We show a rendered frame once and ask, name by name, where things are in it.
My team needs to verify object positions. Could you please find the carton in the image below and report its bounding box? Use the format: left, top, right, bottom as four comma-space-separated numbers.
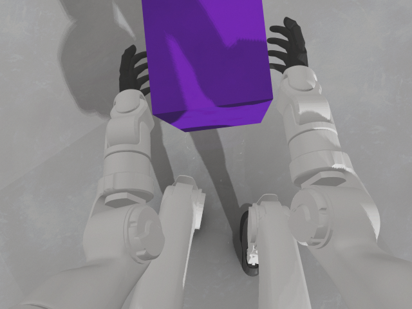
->
142, 0, 273, 132

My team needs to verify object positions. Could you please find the robot right thigh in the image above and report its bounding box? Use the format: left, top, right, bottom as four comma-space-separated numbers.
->
247, 201, 312, 309

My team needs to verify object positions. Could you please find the left robot hand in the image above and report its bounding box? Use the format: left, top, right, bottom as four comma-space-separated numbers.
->
119, 44, 150, 96

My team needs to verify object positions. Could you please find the right robot forearm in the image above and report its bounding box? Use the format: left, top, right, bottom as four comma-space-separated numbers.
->
276, 65, 380, 218

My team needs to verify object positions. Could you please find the left robot forearm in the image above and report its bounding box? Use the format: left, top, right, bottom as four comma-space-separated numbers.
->
83, 89, 155, 248

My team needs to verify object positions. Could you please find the left robot shin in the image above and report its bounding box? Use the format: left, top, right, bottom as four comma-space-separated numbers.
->
160, 175, 199, 208

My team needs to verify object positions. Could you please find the left robot upper arm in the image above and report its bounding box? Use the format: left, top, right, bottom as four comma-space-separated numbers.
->
8, 203, 165, 309

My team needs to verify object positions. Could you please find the right robot upper arm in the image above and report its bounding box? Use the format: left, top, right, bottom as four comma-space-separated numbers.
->
288, 185, 412, 309

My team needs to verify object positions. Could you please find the right robot hand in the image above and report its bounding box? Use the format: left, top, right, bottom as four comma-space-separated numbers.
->
267, 17, 308, 74

